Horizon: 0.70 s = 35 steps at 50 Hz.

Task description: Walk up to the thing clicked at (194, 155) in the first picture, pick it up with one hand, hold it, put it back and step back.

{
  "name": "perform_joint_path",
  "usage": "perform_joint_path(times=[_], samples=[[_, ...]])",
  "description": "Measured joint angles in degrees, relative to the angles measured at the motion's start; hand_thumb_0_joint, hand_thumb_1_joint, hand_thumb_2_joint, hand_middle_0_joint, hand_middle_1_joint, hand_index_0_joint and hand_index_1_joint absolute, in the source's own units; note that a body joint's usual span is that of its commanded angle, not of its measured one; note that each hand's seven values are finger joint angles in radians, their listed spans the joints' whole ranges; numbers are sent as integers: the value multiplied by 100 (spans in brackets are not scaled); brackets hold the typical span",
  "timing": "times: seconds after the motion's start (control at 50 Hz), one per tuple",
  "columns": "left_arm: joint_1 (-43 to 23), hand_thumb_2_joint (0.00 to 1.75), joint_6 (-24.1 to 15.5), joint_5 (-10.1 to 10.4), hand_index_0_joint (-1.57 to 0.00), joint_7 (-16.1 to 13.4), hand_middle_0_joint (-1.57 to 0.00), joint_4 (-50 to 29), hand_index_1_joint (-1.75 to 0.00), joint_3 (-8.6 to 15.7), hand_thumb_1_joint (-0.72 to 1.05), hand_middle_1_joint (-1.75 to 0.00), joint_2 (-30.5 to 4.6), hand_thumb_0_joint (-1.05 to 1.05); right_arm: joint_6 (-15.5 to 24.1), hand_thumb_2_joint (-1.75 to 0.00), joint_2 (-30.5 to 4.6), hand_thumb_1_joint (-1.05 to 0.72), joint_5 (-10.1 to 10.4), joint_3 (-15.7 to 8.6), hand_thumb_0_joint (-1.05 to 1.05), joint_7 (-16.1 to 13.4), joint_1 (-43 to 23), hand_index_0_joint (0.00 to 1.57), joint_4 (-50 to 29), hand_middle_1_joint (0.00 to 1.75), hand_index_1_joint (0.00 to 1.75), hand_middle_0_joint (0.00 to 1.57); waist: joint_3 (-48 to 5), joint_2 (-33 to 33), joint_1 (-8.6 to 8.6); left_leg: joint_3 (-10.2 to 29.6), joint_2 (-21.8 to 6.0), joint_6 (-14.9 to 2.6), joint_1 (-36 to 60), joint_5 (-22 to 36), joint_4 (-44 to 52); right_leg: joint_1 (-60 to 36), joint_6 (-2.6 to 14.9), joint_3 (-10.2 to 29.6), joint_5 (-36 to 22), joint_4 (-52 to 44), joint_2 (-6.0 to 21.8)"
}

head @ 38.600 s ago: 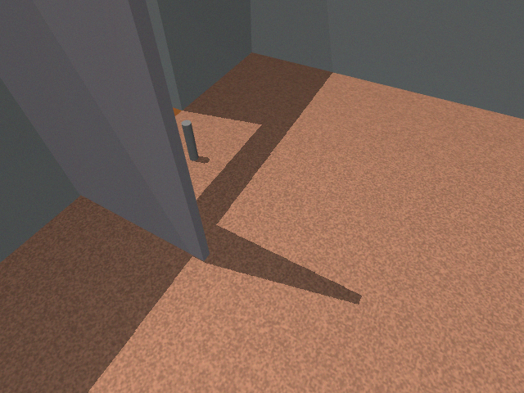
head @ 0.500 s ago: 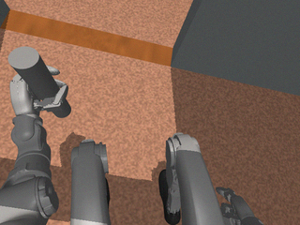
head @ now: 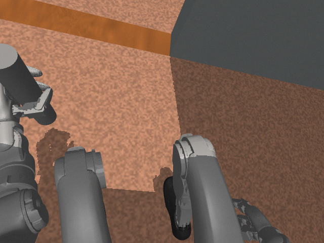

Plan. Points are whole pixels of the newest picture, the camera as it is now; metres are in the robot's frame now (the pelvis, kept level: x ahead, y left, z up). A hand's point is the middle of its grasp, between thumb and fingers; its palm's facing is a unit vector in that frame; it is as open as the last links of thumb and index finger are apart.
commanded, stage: crouch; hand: left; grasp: from the side
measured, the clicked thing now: (29, 94) +0.45 +0.26 -0.06
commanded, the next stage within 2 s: lower in 0.16 s
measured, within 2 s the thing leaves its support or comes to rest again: neither
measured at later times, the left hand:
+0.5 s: hand (44, 100) +0.46 +0.25 -0.12, palm faces +0.19 -0.98 -0.02, open 7.0 cm
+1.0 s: hand (50, 104) +0.47 +0.25 -0.17, palm faces +0.20 -0.98 -0.01, open 7.0 cm
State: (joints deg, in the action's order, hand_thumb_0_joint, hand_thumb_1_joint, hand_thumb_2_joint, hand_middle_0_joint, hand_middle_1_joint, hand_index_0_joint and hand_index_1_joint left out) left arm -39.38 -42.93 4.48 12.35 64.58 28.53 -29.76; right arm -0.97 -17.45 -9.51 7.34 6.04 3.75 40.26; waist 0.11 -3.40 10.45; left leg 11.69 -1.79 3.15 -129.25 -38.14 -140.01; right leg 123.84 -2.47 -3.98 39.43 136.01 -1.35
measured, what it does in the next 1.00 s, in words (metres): stands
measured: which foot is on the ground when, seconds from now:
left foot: down 0.00-1.00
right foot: down 0.00-1.00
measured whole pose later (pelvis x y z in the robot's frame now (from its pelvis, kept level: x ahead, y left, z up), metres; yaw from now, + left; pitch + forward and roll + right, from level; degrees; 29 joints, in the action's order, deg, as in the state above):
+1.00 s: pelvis +0.00 +0.01 -0.03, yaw -6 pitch +18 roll -14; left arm -39.7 -52.9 4.5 6.5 75.0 29.6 -41.9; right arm -2.5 -20.3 -16.9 21.2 7.6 -4.3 35.2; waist 12.5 -10.9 14.9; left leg 19.5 -1.1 3.0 -129.1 -39.6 -149.2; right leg 120.7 -4.2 -9.3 38.4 139.3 -3.8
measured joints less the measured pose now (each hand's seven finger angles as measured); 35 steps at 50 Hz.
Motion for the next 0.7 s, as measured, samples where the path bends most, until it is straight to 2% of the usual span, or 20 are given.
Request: perform_joint_path(times=[0.26,0.34,0.7], samples=[[74,110,-95,18,-88,-143,-95,-112,-107,-13,-1,-106,-134,2,-101,-90,-39,-91,-126,207,0,80,-135,21,-96,29,30,21,238,-99,51,167,26,-16,-124,-50,-300,34,-59,-105,11,165,-50],[102,111,-124,-35,-88,-196,-95,-103,-107,-46,-1,-106,-196,2,-129,-90,-47,-91,-162,264,0,102,-167,21,-108,29,30,21,299,-126,77,199,32,-22,-137,-65,-358,26,-70,-126,19,194,-60],[-7,111,-696,46,-88,-352,-95,708,-106,119,-1,-106,-858,2,-144,-90,-207,-92,-497,950,0,154,-563,21,-312,29,30,21,917,-541,347,560,54,36,-55,-118,-742,-114,-127,-368,-71,351,-179]])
